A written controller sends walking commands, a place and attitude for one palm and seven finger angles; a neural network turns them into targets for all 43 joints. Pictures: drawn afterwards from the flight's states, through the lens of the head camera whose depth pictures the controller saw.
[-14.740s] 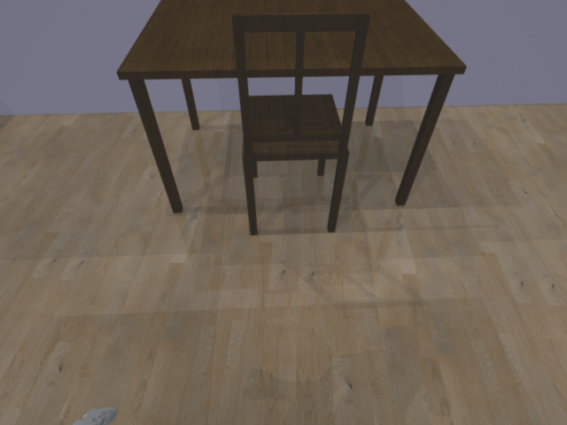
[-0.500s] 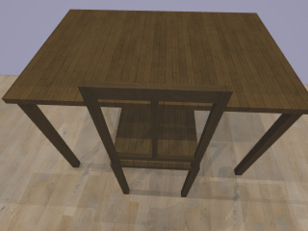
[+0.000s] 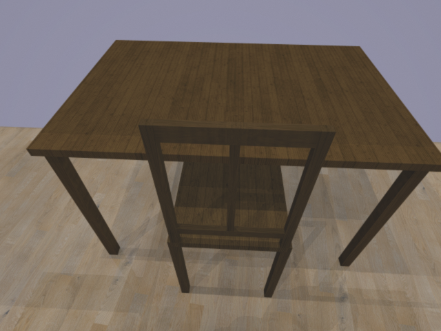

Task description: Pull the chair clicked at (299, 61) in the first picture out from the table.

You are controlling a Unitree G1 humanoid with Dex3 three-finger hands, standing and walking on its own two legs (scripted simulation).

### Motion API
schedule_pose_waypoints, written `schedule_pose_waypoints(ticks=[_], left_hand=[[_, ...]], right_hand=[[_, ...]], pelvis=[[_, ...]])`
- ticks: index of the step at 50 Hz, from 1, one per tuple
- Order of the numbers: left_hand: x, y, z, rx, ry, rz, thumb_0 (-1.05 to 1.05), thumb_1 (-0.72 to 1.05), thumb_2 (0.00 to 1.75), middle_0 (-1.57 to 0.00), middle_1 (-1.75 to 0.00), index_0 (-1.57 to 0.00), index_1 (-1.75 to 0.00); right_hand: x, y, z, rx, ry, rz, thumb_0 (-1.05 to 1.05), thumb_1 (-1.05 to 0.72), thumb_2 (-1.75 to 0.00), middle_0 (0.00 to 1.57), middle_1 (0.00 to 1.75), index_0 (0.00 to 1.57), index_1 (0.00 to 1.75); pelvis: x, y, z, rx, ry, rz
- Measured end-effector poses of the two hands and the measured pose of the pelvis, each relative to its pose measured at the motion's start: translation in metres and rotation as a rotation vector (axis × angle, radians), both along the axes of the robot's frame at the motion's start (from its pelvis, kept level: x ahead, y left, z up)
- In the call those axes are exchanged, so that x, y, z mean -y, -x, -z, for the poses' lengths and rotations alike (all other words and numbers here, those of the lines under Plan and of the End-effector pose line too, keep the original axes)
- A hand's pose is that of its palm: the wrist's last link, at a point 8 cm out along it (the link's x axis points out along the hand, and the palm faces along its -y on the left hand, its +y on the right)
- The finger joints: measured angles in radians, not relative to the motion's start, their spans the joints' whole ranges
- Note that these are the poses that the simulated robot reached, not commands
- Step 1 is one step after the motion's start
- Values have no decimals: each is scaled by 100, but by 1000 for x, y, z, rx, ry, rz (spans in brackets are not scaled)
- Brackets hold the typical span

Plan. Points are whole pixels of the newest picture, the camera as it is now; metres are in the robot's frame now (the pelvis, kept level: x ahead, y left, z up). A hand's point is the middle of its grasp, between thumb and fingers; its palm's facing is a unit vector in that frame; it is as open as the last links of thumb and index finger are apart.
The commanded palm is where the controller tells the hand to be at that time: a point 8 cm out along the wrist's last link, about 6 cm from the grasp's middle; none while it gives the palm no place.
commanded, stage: look again from close up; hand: left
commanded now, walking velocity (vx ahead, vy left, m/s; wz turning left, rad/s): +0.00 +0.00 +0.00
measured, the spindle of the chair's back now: (232, 193) +0.45 +0.00 -0.05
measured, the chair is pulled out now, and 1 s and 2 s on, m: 0.00 0.00 0.00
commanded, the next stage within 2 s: none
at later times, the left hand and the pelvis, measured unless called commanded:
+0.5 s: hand out of the picture -0.01 +0.16 -0.17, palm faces +0.03 -0.98 -0.18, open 7.4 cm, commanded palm none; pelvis +0.00 +0.00 +0.00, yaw +0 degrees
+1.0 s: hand out of the picture -0.01 +0.15 -0.17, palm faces +0.02 -0.98 -0.18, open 7.3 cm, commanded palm none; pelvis +0.00 -0.01 +0.00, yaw -1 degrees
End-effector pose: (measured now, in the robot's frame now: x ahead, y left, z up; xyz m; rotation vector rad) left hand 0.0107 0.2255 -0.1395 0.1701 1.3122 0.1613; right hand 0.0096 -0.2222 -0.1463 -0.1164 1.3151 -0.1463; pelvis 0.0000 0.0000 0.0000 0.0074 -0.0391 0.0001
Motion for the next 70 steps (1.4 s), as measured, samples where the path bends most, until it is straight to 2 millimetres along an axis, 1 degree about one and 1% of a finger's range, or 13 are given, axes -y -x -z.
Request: schedule_pose_waypoints(ticks=[8,16,21,27,34,41,58,70], left_hand=[[-2,20,0,-42,7,-11,0,91,90,-20,-30,-20,-29],[5,31,0,-78,18,-19,0,91,90,-20,-30,-20,-29],[12,29,0,-81,27,-20,0,91,90,-20,-30,-20,-29],[19,22,1,-66,37,-17,0,91,90,-20,-30,-20,-29],[21,18,2,-57,34,-13,0,91,90,-20,-30,-20,-29],[22,19,1,-57,33,-13,0,91,90,-20,-30,-20,-29],[25,28,0,-83,38,-18,0,91,90,-20,-30,-20,-29],[28,28,1,-86,44,-21,0,91,90,-20,-30,-20,-29]], right_hand=[[-8,17,-1,-38,-11,2,0,-91,-90,20,29,20,30],[-7,19,0,-56,-17,7,0,-90,-90,20,29,20,30],[-5,15,0,-55,-18,8,0,-90,-90,19,29,20,30],[-2,11,0,-50,-13,8,0,-91,-90,19,29,20,30],[2,9,-1,-46,-8,12,0,-91,-90,19,29,20,30],[3,14,-1,-58,-12,13,0,-91,-90,19,29,20,30],[-3,29,0,-93,-28,28,0,-90,-90,19,29,20,30],[-5,31,0,-96,-30,35,0,-90,-90,19,29,20,30]], pelvis=[[-4,4,-2,-7,-4,-2],[-2,2,-2,-9,-6,2],[1,0,-3,-7,-6,5],[5,-1,-3,-3,-5,8],[8,-1,-4,3,-5,11],[10,0,-4,2,-5,11],[11,2,-5,-3,-6,17],[11,0,-5,-5,-6,20]])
